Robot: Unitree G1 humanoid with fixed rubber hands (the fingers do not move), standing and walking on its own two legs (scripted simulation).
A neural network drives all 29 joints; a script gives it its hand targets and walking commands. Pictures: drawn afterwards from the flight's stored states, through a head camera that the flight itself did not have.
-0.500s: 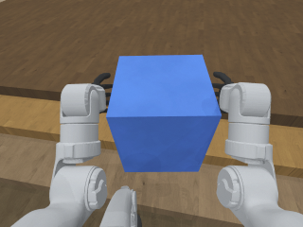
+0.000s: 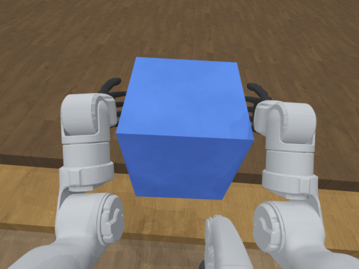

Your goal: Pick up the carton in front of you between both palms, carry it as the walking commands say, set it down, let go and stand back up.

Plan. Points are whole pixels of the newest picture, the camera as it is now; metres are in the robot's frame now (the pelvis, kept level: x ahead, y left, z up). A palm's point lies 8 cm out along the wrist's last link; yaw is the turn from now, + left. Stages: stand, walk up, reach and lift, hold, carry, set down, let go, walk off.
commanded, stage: carry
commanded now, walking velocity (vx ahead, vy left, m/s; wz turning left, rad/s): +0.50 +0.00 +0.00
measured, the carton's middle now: (182, 134) +0.39 -0.01 +0.11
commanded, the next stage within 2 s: none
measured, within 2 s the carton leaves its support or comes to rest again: neither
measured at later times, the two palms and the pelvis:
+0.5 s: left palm (116, 2) +0.65 +0.14 +0.30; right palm (235, 5) +0.67 -0.16 +0.29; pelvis +0.28 -0.03 +0.10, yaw +0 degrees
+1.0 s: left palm out of the picture +0.96 +0.15 +0.37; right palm out of the picture +0.94 -0.15 +0.37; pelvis +0.57 +0.01 +0.19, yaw +0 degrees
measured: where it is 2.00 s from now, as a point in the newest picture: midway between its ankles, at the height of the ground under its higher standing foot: (176, 108)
